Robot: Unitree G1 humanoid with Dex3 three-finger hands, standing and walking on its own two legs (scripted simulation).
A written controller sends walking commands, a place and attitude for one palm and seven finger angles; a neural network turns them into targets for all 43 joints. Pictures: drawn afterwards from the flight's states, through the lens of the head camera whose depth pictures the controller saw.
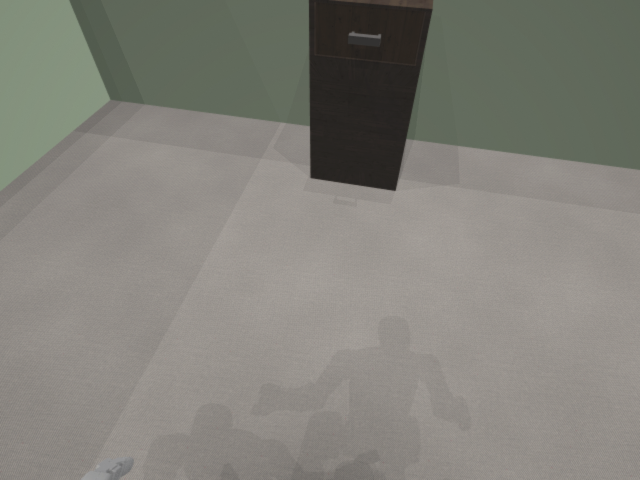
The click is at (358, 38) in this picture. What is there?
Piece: drawer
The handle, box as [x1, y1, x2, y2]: [348, 31, 380, 46]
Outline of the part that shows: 348,35 348,43 375,46 379,45 380,34 358,34 352,31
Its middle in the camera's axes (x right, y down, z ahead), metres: +0.16 -0.73 +1.39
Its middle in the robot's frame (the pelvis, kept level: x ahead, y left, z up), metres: +1.54 -0.08 -0.06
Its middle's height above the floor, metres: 0.71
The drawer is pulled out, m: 0.00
